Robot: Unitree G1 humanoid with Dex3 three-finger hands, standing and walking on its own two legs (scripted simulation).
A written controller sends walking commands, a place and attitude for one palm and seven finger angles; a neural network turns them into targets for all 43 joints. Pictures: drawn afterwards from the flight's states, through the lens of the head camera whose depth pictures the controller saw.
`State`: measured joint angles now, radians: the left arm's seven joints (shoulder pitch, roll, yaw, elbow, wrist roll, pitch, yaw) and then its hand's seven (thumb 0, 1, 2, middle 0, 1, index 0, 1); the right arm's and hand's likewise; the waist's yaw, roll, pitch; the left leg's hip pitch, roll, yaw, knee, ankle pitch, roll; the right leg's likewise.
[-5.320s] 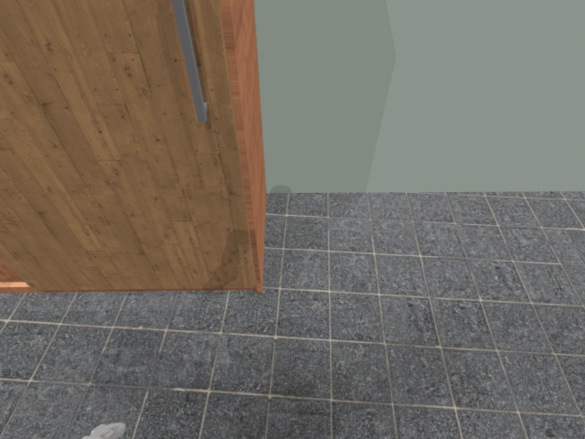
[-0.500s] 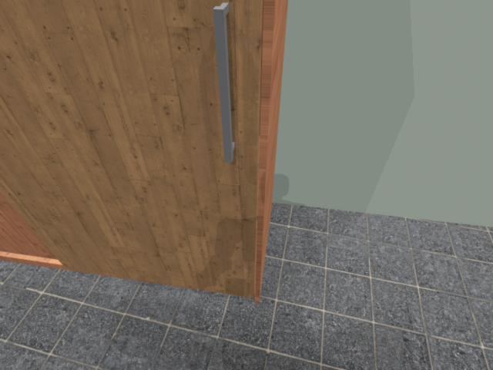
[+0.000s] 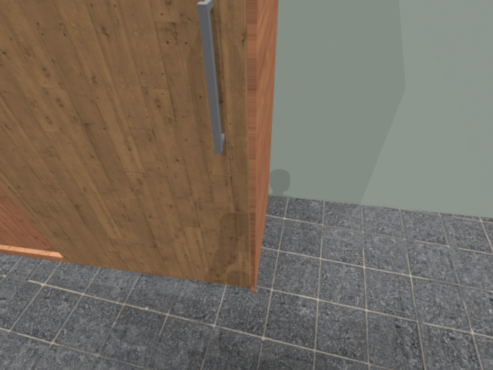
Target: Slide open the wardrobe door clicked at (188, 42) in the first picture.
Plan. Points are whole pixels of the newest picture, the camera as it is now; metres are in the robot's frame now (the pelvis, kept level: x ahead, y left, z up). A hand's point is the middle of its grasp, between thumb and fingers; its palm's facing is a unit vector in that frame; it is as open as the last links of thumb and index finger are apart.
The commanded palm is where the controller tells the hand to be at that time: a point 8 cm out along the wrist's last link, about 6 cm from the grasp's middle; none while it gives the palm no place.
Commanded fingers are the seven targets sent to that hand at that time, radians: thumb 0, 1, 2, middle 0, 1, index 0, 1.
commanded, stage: look again from close up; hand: right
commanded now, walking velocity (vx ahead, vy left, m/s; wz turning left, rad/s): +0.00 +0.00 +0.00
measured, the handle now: (214, 86) +0.58 +0.10 +0.19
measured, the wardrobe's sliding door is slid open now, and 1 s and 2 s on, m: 0.00 0.00 0.00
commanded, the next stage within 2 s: none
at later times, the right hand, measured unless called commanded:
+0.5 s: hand out of the picture -0.09 -0.16 -0.18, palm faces +0.07 +0.99 -0.15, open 7.4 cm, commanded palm none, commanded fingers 0.00 -0.90 -0.90 0.20 0.30 0.20 0.30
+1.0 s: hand out of the picture -0.13 -0.17 -0.20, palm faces +0.08 +0.99 -0.12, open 7.4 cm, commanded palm none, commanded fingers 0.00 -0.90 -0.90 0.20 0.30 0.20 0.30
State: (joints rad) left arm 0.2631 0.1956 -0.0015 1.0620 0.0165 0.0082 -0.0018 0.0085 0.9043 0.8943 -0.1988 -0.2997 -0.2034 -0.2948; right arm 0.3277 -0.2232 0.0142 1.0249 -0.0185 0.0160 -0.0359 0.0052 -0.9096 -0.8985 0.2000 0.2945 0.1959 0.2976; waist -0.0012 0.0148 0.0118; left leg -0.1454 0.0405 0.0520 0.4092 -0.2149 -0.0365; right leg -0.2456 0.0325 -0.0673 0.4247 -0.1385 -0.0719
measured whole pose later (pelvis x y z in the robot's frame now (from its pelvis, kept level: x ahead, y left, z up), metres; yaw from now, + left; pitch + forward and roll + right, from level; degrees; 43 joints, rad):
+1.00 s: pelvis -0.08 -0.02 -0.01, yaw +0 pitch -4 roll +3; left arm 0.34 0.12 0.05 1.08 0.02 0.04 0.02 0.01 0.91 0.89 -0.20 -0.30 -0.20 -0.29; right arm 0.43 -0.11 -0.04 1.09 -0.03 0.05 -0.05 0.00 -0.91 -0.90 0.20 0.29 0.20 0.30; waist 0.01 0.01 -0.01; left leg -0.29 0.04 0.05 0.48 -0.20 -0.03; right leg -0.41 0.02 -0.06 0.73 -0.32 -0.01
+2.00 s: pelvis -0.17 -0.14 +0.00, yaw +5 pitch +1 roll -1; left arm 0.30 0.11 0.02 1.15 0.01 0.00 0.04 0.02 0.93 0.89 -0.20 -0.30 -0.20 -0.30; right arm 0.35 -0.14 -0.02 1.11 -0.02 0.02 -0.05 0.00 -0.92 -0.90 0.20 0.29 0.19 0.30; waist 0.00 0.04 0.00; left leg -0.11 0.06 0.00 0.40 -0.30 0.00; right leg -0.21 0.11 -0.10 0.27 -0.09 -0.10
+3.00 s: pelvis -0.16 -0.05 +0.00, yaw +4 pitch -1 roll -1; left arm 0.30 0.12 -0.01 1.15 0.01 0.00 0.05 0.01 0.91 0.89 -0.20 -0.30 -0.20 -0.29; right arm 0.36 -0.10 0.00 1.09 -0.01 -0.01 -0.06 0.00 -0.91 -0.90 0.20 0.29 0.20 0.30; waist 0.00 0.00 0.02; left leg -0.05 -0.06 0.05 0.39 -0.33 0.07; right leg -0.23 0.00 -0.04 0.45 -0.20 0.00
